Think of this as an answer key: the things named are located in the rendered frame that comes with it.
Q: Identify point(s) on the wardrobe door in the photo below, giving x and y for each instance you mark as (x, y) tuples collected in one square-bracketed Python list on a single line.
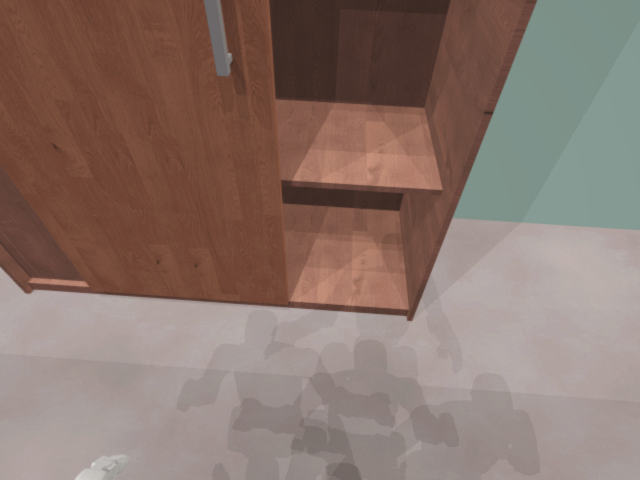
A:
[(154, 175), (27, 240)]

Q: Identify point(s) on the handle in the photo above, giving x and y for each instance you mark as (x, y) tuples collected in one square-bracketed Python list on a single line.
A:
[(222, 58)]

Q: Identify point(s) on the robot left hand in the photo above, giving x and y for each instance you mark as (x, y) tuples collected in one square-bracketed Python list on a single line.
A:
[(105, 468)]

